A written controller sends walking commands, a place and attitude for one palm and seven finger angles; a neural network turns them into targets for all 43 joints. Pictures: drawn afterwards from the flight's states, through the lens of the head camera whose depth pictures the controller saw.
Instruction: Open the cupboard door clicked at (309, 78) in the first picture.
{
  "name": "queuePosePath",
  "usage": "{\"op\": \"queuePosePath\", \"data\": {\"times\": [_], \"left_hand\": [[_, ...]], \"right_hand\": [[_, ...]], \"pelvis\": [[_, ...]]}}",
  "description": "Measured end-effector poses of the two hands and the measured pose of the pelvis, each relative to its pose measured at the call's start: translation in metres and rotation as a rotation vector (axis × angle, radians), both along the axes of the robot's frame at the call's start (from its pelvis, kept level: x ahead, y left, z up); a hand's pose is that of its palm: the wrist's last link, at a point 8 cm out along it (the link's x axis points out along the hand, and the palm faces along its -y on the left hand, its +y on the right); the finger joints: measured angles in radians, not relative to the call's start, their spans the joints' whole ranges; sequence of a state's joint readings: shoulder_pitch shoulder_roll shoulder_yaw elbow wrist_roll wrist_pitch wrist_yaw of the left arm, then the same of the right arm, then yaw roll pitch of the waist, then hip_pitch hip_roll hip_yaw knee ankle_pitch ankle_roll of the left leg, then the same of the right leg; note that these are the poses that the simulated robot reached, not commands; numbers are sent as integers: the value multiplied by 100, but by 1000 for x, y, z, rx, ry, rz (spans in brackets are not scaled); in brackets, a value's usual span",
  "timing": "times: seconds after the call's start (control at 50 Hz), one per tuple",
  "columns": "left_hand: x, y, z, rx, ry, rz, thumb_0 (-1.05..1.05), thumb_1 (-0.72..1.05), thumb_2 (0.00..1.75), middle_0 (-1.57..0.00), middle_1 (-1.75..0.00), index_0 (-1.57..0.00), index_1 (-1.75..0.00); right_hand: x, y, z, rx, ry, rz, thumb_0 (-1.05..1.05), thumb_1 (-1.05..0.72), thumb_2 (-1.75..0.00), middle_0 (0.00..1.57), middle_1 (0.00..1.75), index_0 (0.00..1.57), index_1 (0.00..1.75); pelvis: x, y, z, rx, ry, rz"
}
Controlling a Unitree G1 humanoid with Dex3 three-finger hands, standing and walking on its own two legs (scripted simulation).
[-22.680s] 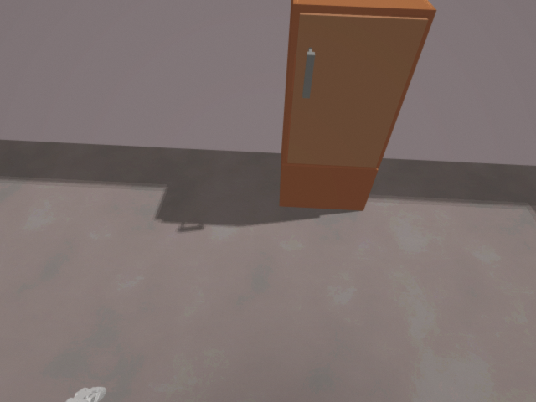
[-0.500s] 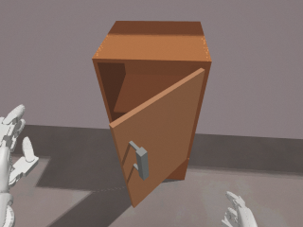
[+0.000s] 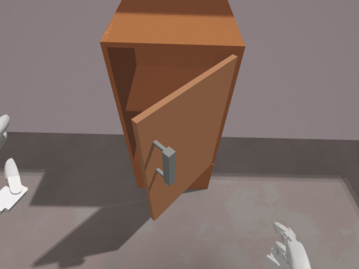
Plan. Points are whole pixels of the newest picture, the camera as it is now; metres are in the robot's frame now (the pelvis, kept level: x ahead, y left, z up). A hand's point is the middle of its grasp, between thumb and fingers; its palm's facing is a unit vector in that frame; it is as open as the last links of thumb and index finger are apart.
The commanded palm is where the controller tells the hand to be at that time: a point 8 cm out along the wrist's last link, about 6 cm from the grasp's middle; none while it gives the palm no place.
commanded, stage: step back with the hand held close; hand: left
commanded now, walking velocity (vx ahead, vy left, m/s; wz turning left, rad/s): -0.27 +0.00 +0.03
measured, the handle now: (163, 163) +0.38 +0.07 -0.03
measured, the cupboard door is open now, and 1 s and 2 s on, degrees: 47 47 47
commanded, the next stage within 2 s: stop stepping back and stand still in 0.82 s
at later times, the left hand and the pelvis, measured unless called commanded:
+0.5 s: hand out of the picture +0.15 +0.26 +0.17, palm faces +0.46 -0.75 -0.48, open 7.4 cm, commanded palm +0.09 +0.29 +0.18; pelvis -0.05 -0.01 +0.00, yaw +0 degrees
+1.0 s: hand out of the picture +0.01 +0.24 +0.17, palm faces +0.36 -0.79 -0.50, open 7.4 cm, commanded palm -0.04 +0.28 +0.18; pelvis -0.18 -0.02 +0.01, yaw +0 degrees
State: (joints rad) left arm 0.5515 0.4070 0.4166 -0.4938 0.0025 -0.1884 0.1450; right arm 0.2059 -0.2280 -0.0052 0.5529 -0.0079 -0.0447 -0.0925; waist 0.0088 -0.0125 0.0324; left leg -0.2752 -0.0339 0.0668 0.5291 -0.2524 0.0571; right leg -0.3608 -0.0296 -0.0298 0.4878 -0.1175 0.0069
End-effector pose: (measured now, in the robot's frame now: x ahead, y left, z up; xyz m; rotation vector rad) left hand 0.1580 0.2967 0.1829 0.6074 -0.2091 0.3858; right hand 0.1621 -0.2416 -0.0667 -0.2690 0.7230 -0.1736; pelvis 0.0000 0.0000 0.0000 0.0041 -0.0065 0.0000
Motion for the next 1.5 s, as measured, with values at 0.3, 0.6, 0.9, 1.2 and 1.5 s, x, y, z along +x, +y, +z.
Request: {"op": "queuePosePath", "data": {"times": [0.3, 0.6, 0.9, 1.2, 1.5], "left_hand": [[-34, 3, -1, -20, -134, -9, 1, 89, 90, -21, -30, -21, -30], [-55, -27, 1, -25, -35, -91, 2, 89, 90, -20, -30, -21, -30], [-138, -7, 4, 15, 7, -75, 1, 89, 90, -21, -30, -21, -30], [-244, -41, 8, -58, -42, -6, 2, 89, 90, -21, -30, -21, -30], [-269, -42, 3, -9, -71, 11, 2, 89, 90, -21, -30, -21, -30]], "right_hand": [[-40, 6, -12, -14, 21, 12, 2, -90, -90, 20, 31, 20, 30], [-49, 3, -1, 42, -19, 72, 1, -90, -90, 20, 31, 20, 30], [-139, -11, 10, -38, 26, 16, 1, -90, -90, 20, 30, 20, 30], [-252, -21, -4, 45, 47, 47, 1, -90, -90, 20, 31, 20, 30], [-298, -49, -15, 18, 10, -23, 2, -90, -90, 20, 30, 20, 30]], "pelvis": [[-32, 3, -13, -21, -7, 24], [-79, -19, 0, -29, 47, -18], [-150, -13, 6, -17, 52, 16], [-236, -43, 8, 8, 23, -7], [-260, -48, -4, 2, -15, 27]]}}
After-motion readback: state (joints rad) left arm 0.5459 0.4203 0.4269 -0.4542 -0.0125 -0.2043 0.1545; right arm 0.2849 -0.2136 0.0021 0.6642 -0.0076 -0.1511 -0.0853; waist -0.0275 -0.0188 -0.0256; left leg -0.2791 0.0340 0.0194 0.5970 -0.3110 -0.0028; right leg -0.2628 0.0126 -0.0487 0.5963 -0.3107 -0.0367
